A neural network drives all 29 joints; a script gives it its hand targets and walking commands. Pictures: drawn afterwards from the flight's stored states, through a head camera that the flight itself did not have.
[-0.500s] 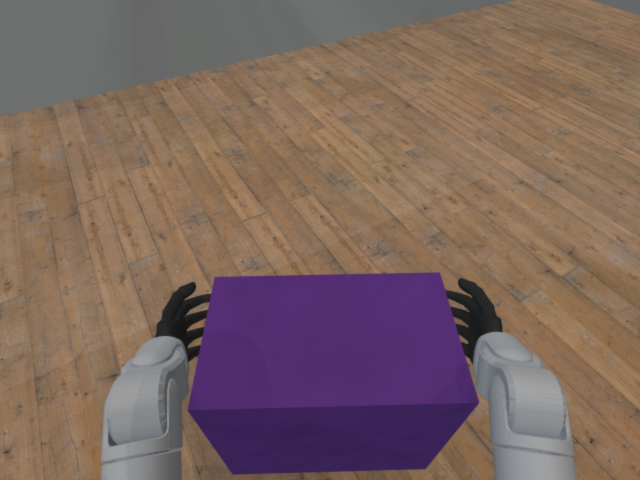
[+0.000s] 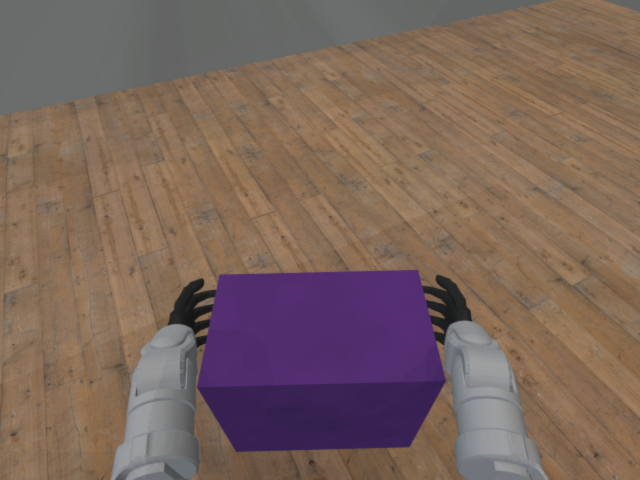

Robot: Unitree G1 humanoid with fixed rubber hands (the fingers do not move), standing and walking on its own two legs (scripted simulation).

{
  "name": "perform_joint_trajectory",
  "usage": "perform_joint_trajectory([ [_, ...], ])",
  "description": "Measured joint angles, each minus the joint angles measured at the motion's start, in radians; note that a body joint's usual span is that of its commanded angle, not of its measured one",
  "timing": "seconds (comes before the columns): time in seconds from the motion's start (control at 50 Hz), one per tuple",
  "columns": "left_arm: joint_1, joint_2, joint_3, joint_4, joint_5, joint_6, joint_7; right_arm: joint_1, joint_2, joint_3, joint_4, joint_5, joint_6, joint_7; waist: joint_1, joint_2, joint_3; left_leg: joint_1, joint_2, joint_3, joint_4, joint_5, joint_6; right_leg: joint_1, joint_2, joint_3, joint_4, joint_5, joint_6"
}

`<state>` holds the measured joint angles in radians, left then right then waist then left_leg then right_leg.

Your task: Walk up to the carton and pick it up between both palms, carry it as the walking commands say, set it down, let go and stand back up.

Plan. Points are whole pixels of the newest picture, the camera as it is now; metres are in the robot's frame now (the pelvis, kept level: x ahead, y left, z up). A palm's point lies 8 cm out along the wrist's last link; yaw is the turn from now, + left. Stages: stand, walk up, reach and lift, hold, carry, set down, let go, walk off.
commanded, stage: set down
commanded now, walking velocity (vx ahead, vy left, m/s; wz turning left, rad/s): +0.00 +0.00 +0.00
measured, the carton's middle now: (321, 366) +0.29 +0.01 -0.08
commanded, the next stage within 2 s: none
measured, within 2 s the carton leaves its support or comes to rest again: neither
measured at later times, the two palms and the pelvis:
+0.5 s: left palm (204, 338) +0.34 +0.19 -0.08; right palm (438, 342) +0.32 -0.18 -0.07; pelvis +0.00 +0.02 -0.03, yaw -1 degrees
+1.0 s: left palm (219, 348) +0.37 +0.18 -0.16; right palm (423, 351) +0.35 -0.18 -0.16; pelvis -0.03 +0.02 -0.10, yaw -1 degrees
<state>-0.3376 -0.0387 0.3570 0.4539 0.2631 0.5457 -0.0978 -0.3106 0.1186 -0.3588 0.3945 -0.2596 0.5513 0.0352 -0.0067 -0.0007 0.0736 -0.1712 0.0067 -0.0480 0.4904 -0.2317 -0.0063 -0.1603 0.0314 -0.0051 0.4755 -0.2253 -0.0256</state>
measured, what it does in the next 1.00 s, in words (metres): lowers itself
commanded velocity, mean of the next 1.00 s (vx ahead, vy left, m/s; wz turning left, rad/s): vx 0.00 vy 0.00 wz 0.00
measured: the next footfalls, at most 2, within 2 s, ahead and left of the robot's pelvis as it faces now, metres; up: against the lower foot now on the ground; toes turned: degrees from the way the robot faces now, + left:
none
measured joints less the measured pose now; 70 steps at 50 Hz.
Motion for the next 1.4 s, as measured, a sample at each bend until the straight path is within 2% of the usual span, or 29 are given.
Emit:
perform_joint_trajectory([
  [0.1,-0.037,-0.006,0.041,0.039,0.035,-0.042,-0.018,-0.026,0.012,-0.034,0.033,-0.018,-0.045,0.003,0.007,-0.008,-0.022,-0.066,-0.003,-0.011,0.017,-0.004,-0.004,-0.069,0.007,0.007,0.019,-0.004,-0.003],
  [0.22,-0.044,-0.018,0.059,0.027,0.045,-0.091,-0.022,-0.035,0.016,-0.047,0.04,-0.022,-0.102,0.012,0.005,-0.007,-0.03,-0.183,-0.012,-0.018,0.054,-0.009,-0.007,-0.186,0.005,0.013,0.056,-0.01,0.002],
  [0.46,-0.065,-0.05,0.043,-0.014,-0.009,-0.202,0.019,-0.064,-0.025,-0.052,0.018,0.011,-0.21,0.033,-0.016,0.011,-0.076,-0.518,-0.038,-0.012,0.175,-0.024,0.01,-0.517,-0.007,0.033,0.167,-0.02,0.029],
  [0.62,-0.111,-0.066,0.056,-0.03,-0.021,-0.214,0.042,-0.135,-0.052,-0.079,0.04,0.025,-0.225,0.054,-0.013,0.005,-0.139,-0.732,-0.051,0.002,0.28,-0.043,0.017,-0.738,-0.01,0.055,0.28,-0.041,0.044],
  [0.82,-0.206,-0.05,0.088,-0.007,-0.014,-0.202,0.043,-0.24,-0.057,-0.122,0.074,0.002,-0.218,0.06,-0.013,0.007,-0.199,-0.965,-0.065,-0.001,0.426,-0.072,0.013,-0.974,-0.009,0.058,0.437,-0.078,0.046],
  [1.14,-0.336,0.008,0.099,0.064,-0.03,-0.199,0.039,-0.331,-0.075,-0.115,0.09,0.042,-0.199,0.013,0.001,0.005,-0.289,-1.295,-0.062,-0.009,0.679,-0.142,-0.008,-1.309,0.021,0.056,0.692,-0.144,0.037],
  [1.4,-0.397,0.057,0.09,0.135,-0.069,-0.208,0.05,-0.384,-0.101,-0.081,0.143,0.074,-0.204,-0.028,0.007,0.006,-0.353,-1.484,-0.075,-0.017,0.838,-0.193,-0.018,-1.499,0.033,0.055,0.854,-0.196,0.038],
])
